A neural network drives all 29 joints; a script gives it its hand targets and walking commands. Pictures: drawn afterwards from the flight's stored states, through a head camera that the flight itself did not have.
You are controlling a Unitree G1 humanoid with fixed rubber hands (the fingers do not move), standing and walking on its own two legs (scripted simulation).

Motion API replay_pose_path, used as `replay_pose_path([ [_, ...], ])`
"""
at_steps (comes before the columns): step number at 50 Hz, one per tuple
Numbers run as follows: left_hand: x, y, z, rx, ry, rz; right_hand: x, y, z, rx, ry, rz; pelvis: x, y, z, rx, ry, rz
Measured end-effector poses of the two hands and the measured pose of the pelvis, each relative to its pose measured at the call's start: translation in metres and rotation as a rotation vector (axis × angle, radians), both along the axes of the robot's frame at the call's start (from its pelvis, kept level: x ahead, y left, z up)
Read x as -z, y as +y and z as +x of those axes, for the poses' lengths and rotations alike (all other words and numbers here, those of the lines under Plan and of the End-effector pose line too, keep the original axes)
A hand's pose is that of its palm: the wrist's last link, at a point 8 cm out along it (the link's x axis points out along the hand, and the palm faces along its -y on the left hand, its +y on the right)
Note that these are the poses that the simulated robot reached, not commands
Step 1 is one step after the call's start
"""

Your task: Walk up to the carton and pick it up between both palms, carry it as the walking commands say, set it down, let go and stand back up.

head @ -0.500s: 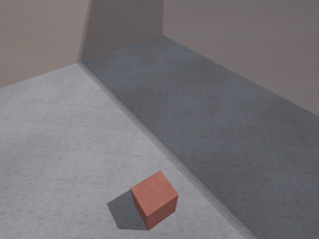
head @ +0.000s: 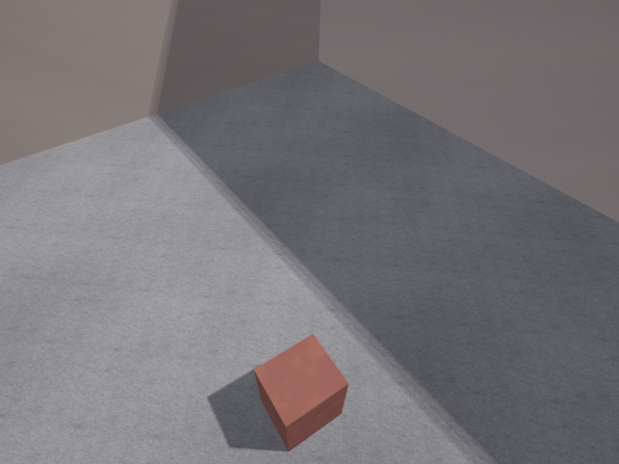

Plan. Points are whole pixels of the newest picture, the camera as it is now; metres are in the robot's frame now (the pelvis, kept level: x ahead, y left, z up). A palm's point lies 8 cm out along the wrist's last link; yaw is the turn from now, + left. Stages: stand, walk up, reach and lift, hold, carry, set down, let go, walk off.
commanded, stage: walk up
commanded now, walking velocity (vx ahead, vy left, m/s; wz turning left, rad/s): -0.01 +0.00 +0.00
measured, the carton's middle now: (300, 393) +0.44 +0.03 -0.65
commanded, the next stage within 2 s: none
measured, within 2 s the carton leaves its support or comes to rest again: neither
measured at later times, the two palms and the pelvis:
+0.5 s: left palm (229, 453) +0.18 +0.13 -0.15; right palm out of the picture +0.05 -0.42 -0.13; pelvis +0.09 -0.13 -0.02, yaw +14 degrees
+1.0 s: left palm out of the picture +0.04 +0.09 -0.15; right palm (513, 338) +0.34 -0.34 -0.12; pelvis +0.11 -0.16 -0.01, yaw +24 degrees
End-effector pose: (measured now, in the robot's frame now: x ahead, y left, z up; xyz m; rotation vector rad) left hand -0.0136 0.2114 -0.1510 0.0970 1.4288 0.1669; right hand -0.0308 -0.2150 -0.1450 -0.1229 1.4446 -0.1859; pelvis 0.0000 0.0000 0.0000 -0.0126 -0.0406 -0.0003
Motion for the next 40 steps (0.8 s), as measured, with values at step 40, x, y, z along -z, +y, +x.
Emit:
replay_pose_path([
  [40, 0.008, -0.100, 0.063, -0.350, -0.104, 0.141, -0.033, -0.114, 0.393, -0.568, -0.447, -0.028, 0.020, -0.151, 0.122, -0.389, 0.047, -0.041],
])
